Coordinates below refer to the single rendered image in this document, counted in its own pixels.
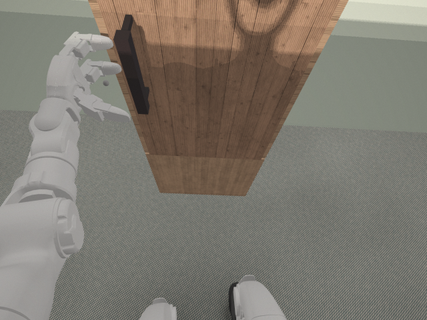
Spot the left robot hand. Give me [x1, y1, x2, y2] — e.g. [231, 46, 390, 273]
[47, 31, 131, 122]

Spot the robot left upper arm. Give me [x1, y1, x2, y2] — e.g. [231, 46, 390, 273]
[0, 197, 84, 320]

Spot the robot right thigh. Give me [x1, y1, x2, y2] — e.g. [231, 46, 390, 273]
[234, 281, 287, 320]

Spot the right robot shin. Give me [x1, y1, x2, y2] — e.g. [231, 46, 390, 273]
[236, 275, 256, 320]

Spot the handle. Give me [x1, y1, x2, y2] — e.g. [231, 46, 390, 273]
[113, 15, 149, 115]

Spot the cupboard door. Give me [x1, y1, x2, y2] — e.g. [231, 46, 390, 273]
[97, 0, 340, 160]

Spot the left robot forearm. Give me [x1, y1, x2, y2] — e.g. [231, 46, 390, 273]
[0, 97, 81, 208]

